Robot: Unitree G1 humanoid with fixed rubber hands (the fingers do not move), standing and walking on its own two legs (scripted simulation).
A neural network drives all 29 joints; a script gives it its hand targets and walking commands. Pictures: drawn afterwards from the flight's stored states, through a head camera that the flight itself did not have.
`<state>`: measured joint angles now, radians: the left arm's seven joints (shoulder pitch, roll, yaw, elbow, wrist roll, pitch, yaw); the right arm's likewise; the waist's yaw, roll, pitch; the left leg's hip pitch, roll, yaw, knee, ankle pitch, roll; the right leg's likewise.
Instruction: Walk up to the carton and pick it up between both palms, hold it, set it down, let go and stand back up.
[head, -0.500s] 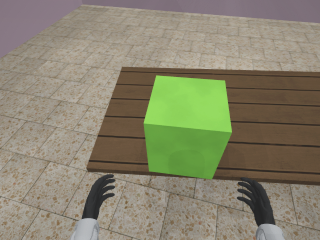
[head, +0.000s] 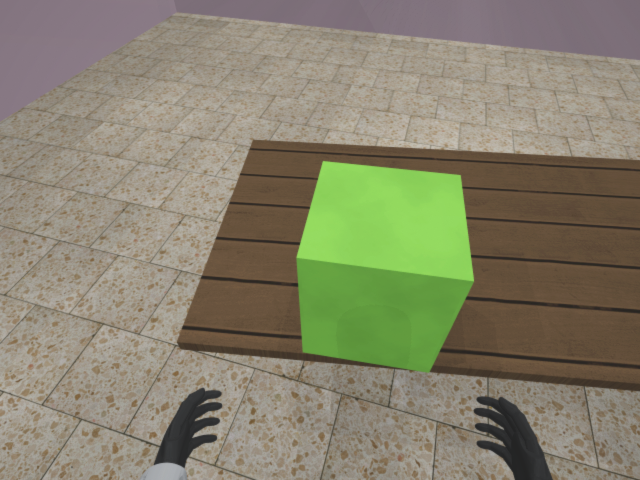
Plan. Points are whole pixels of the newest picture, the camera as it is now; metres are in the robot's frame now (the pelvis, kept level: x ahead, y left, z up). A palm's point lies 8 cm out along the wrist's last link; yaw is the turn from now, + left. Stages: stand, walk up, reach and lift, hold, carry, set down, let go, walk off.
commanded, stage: set down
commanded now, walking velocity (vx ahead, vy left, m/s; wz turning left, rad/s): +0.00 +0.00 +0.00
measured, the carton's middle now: (377, 268) +0.42 -0.04 -0.01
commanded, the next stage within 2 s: let go in 0.66 s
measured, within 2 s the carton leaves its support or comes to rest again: neither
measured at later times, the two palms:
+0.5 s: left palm (171, 462) +0.15 +0.22 -0.08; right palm (530, 479) +0.15 -0.22 -0.08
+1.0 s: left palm (171, 463) +0.15 +0.22 -0.08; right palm out of the picture +0.15 -0.23 -0.08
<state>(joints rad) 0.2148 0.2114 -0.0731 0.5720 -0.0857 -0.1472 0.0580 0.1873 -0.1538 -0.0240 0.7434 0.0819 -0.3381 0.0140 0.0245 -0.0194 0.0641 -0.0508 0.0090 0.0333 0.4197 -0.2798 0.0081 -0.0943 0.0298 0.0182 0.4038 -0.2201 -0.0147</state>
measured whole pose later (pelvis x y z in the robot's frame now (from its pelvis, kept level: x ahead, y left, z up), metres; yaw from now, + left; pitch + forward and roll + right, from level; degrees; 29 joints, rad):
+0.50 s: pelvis +0.00 -0.01 +0.00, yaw +0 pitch -4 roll +0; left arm 0.21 0.22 -0.01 0.54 -0.03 0.07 0.02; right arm 0.19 -0.15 -0.03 0.73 -0.01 -0.23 0.01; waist 0.02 -0.01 0.07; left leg -0.05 0.02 0.03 0.39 -0.26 0.00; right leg -0.09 0.04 0.01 0.37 -0.21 -0.02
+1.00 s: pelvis +0.00 +0.00 +0.00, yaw +0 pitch -4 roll -1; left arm 0.18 0.21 -0.01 0.53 -0.01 0.12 0.02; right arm 0.18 -0.18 -0.04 0.74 -0.03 -0.22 0.03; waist 0.02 -0.01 0.08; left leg -0.07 0.02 0.04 0.41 -0.27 0.01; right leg -0.11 0.03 0.02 0.38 -0.20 -0.02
